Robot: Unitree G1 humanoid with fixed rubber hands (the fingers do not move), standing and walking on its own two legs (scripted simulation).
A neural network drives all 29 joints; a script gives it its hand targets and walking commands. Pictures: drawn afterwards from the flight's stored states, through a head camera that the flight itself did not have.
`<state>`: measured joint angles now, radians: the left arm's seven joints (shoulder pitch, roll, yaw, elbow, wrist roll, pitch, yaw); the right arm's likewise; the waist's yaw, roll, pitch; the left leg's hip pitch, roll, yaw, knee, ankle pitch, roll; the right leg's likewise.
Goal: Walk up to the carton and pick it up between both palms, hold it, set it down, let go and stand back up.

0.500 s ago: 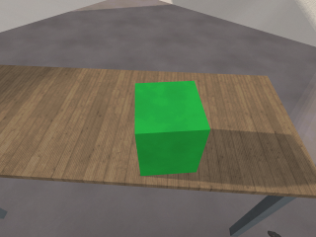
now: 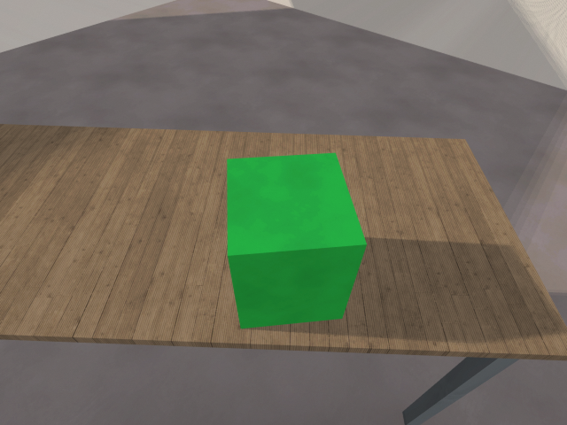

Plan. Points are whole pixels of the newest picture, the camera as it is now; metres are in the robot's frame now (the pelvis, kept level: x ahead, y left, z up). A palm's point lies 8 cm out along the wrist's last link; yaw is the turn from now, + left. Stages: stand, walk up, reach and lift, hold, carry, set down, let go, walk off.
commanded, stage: walk up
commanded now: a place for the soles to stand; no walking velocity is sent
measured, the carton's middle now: (287, 242) +0.39 +0.00 +0.04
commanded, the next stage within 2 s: reach and lift in 0.42 s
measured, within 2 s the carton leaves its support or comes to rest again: neither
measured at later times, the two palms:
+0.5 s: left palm out of the picture +0.09 +0.32 -0.12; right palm out of the picture +0.09 -0.31 -0.11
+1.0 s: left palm out of the picture +0.15 +0.26 -0.07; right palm out of the picture +0.11 -0.30 -0.06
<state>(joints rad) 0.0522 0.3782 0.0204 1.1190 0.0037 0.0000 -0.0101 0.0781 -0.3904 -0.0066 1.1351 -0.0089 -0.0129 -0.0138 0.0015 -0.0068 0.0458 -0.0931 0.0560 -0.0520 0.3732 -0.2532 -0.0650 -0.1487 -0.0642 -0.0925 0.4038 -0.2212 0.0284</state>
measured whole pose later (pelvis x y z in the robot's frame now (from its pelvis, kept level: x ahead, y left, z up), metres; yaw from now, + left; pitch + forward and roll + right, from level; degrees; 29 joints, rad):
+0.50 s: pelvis -0.01 +0.01 -0.01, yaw -1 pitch -1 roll +0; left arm 0.11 0.39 0.05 0.93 -0.01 0.19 0.01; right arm 0.03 -0.36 -0.09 1.13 -0.09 -0.07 0.02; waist 0.01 -0.01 0.07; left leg -0.16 0.06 -0.03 0.48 -0.30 -0.06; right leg -0.21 -0.06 -0.07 0.48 -0.24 0.03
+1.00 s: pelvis -0.02 +0.01 +0.00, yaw -5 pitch -6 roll -1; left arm 0.22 0.27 0.10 0.26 0.03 0.53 0.05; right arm 0.16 -0.37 -0.08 0.65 0.03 0.03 0.11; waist 0.01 -0.03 0.11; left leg -0.06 0.10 0.04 0.45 -0.29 -0.07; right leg -0.13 -0.02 -0.01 0.43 -0.20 0.03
